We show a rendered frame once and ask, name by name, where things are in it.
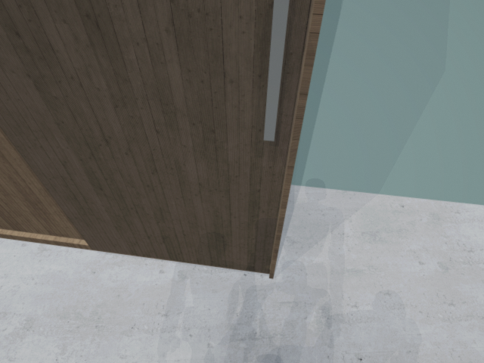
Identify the handle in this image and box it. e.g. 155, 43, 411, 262
264, 0, 290, 141

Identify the wardrobe door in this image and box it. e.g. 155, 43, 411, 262
0, 0, 312, 273
0, 128, 84, 240

